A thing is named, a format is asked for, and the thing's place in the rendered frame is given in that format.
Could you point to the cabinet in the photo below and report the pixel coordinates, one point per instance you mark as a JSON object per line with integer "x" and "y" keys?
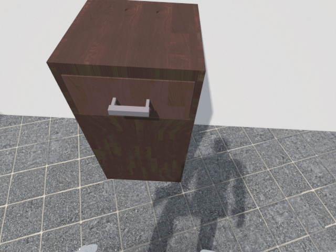
{"x": 134, "y": 39}

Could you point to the drawer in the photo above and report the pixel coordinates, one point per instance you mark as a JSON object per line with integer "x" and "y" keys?
{"x": 94, "y": 94}

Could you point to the handle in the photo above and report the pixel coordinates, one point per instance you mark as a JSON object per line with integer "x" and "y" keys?
{"x": 128, "y": 110}

